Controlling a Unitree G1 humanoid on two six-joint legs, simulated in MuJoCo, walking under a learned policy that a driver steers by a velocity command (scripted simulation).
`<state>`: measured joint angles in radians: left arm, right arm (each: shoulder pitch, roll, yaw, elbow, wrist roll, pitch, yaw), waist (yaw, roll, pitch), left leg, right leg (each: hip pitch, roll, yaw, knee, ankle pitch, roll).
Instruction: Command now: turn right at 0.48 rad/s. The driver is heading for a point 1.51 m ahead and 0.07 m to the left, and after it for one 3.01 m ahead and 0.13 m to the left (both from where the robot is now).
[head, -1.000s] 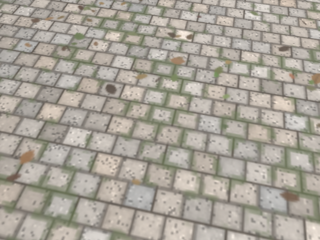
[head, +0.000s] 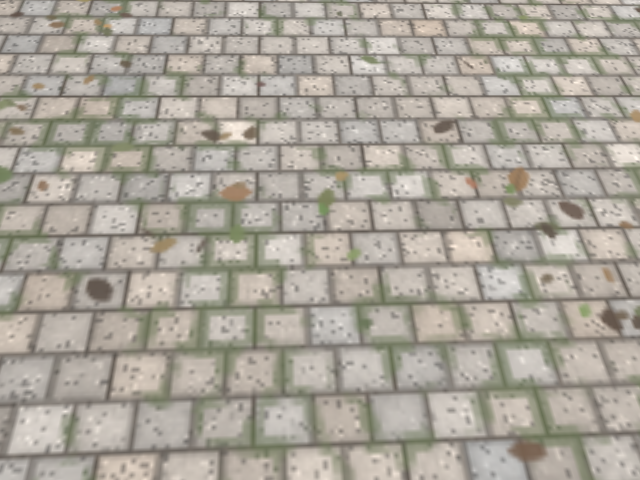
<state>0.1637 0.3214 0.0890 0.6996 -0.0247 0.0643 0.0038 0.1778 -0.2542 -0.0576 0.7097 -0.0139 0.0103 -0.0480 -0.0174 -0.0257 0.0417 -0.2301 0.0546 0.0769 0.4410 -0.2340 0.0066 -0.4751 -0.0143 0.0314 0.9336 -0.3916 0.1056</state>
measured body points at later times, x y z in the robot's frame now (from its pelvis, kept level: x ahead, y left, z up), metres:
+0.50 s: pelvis +0.00 -0.03 -0.01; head +0.02 -0.03 +0.44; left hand +0.19 +0.19 -0.12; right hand +0.08 -0.32 -0.12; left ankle +0.01 +0.11 -0.75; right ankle +0.00 -0.14 -0.74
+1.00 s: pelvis +0.01 -0.02 -0.01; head +0.01 -0.02 +0.44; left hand +0.10 +0.24 -0.15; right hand +0.06 -0.28 -0.14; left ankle +0.01 +0.11 -0.74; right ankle +0.00 -0.14 -0.74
